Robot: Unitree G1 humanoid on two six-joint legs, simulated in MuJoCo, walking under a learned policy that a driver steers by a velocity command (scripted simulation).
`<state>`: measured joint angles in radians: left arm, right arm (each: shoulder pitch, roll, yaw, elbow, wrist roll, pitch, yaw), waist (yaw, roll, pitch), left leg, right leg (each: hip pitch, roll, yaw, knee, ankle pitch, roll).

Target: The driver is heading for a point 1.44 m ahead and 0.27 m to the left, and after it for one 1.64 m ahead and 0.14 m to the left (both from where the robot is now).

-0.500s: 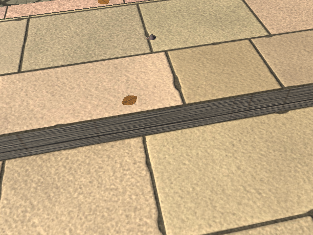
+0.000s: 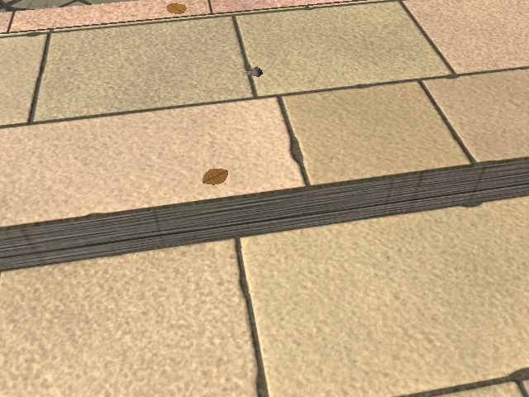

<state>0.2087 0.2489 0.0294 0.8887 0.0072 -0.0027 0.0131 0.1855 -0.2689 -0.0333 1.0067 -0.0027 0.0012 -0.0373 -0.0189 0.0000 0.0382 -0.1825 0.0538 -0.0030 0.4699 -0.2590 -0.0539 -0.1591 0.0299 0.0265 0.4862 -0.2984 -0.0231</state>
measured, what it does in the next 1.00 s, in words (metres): lifts its right foot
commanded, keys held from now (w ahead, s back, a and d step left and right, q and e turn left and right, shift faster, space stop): no key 0.64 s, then w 0.36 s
